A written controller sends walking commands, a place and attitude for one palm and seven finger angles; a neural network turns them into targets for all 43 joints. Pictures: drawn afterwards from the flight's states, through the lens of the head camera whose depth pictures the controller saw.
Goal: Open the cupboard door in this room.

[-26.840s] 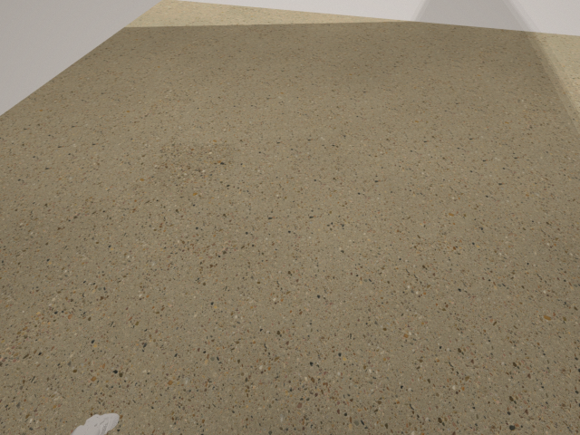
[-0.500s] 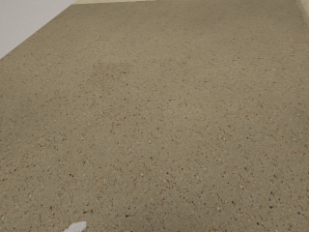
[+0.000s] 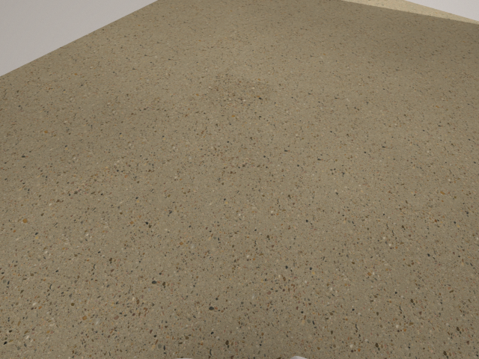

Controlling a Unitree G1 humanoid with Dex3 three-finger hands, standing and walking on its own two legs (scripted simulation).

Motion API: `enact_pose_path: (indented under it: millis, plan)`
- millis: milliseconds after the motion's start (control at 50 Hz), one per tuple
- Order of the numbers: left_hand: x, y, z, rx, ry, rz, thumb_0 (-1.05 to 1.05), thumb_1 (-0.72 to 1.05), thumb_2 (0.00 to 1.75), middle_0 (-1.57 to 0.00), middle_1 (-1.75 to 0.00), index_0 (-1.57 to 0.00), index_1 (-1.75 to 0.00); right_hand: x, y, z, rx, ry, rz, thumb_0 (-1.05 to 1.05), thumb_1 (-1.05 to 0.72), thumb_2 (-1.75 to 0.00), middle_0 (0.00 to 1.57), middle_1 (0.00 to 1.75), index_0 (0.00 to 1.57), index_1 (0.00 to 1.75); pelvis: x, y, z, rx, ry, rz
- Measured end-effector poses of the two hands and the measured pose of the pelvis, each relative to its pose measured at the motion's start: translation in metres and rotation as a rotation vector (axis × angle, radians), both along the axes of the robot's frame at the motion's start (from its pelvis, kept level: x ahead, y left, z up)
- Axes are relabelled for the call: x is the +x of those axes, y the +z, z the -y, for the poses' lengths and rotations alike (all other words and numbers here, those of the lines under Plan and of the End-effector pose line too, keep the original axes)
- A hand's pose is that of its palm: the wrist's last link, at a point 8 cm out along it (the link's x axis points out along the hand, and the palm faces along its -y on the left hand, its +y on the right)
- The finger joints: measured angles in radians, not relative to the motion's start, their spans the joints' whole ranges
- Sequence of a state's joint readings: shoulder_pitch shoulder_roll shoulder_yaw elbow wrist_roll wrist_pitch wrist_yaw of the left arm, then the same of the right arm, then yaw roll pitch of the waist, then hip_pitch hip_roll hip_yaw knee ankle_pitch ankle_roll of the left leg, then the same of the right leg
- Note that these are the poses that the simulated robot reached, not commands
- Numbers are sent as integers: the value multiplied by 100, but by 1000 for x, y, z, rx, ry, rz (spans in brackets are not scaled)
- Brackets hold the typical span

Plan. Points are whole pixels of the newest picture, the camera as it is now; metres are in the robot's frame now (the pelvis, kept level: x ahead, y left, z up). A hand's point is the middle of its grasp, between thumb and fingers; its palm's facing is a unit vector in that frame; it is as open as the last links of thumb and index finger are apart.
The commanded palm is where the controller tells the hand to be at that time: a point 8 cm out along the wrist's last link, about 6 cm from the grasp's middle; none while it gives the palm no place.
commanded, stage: turn or walk to find it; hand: left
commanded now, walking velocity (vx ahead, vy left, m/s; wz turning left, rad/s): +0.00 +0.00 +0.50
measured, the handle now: out of the picture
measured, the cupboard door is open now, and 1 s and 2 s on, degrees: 0 0 0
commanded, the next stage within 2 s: none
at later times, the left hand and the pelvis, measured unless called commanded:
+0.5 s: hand out of the picture +0.03 +0.16 -0.14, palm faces +0.27 -0.92 -0.28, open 7.4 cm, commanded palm none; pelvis +0.00 -0.04 +0.01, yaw +16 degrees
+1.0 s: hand out of the picture -0.08 +0.21 -0.16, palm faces +0.53 -0.81 -0.25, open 7.4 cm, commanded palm none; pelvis -0.02 -0.01 +0.02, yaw +30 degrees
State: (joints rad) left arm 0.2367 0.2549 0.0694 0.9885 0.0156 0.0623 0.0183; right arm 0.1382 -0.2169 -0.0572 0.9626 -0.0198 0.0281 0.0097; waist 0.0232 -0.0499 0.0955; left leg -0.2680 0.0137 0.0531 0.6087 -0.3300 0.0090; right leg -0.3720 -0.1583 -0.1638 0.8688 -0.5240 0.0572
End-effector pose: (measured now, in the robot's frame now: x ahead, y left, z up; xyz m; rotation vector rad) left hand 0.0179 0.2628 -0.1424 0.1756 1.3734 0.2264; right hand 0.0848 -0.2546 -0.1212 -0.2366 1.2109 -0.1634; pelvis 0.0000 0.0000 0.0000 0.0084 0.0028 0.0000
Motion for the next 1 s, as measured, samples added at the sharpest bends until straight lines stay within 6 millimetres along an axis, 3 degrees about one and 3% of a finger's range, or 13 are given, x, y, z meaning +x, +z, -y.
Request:
enact_pose_path:
  millis: [80, 180, 300, 360, 480, 600, 680, 820, 900, 1000]
  plan:
    - [2, 9, -9, 0, 35, 24, 0, 90, 90, -20, -30, -20, -30, 13, 10, -11, -6, 49, 18, 1, -91, -89, 20, 30, 20, 30, 0, 9, -3, -19, 45, -1]
    - [18, 21, -5, 9, 53, 107, 0, 91, 90, -20, -30, -20, -30, 21, 10, -15, 15, 92, 14, 1, -90, -89, 20, 30, 20, 30, -2, 14, 1, -20, 94, -2]
    - [36, 31, 17, 37, 63, 196, 0, 90, 90, -20, -30, -20, -30, 24, -8, 1, 53, 117, -10, 1, -90, -89, 20, 30, 20, 30, -2, 8, 22, -3, 158, -5]
    - [33, 33, 32, 63, 74, 234, 0, 90, 90, -20, -30, -20, -30, 28, -23, 13, 72, 131, -23, 1, -90, -89, 20, 30, 20, 30, -2, 0, 34, 1, 195, 1]
    - [-3, 41, 54, 63, 161, 190, 0, 90, 90, -20, -30, -20, -30, 36, -21, 26, 72, 186, -72, 1, -91, -89, 20, 30, 20, 30, -2, 9, 44, 19, 267, 10]
    - [-44, 36, 64, 37, 254, 124, 0, 90, 90, -20, -30, -20, -30, 44, -14, 19, 55, 264, -120, 1, -91, -89, 20, 30, 20, 30, -1, 14, 45, 28, 336, 1]
    - [-78, 27, 62, 16, 325, 80, 0, 90, 90, -20, -30, -21, -30, 61, -10, -1, 36, 336, -114, 1, -91, -89, 20, 30, 20, 30, -5, 12, 37, 20, 379, -3]
    - [-139, -2, 39, -14, 449, -6, 0, 90, 90, -20, -30, -20, -30, 96, 1, -56, 9, 466, 15, 1, -91, -89, 20, 30, 20, 30, -17, -1, 13, 2, 443, 7]
    - [-146, 5, 26, -10, 485, -4, 0, 90, 90, -20, -30, -20, -30, 99, 14, -73, 2, 503, 48, 1, -91, -89, 20, 30, 20, 30, -21, 8, 7, -21, 481, 17]
    - [-132, 18, 15, 18, 498, 87, 0, 90, 90, -20, -30, -20, -30, 96, 18, -80, 12, 533, 38, 1, -90, -89, 20, 30, 20, 30, -23, 15, 7, -27, 521, 18]
